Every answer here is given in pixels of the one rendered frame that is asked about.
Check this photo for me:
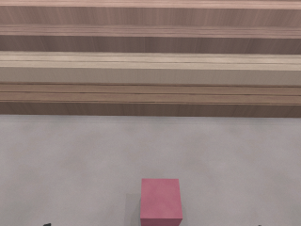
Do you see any carton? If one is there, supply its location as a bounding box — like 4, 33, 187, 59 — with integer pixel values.
140, 178, 183, 226

